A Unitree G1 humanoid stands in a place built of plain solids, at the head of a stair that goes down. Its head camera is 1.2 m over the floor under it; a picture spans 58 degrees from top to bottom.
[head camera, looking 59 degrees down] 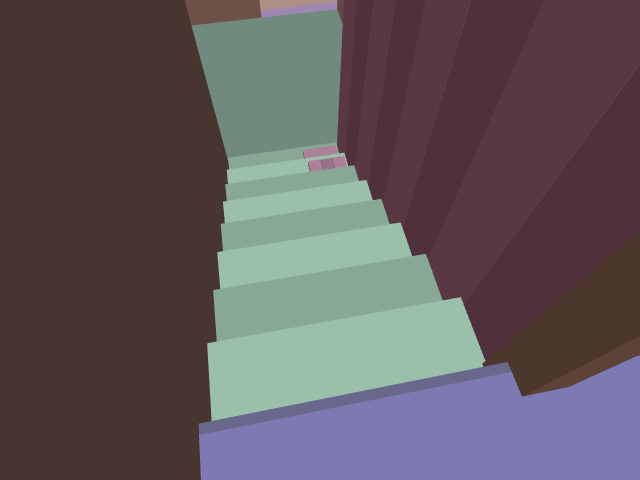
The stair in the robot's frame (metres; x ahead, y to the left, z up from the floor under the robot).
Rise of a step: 0.17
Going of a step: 0.27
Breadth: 0.86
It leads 11 degrees to the left of straight ahead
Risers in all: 9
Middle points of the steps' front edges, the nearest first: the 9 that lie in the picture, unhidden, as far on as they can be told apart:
0.25 -0.11 0.00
0.51 -0.06 -0.17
0.78 -0.01 -0.34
1.04 0.04 -0.51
1.31 0.09 -0.68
1.57 0.14 -0.85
1.84 0.19 -1.02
2.10 0.24 -1.18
2.36 0.29 -1.35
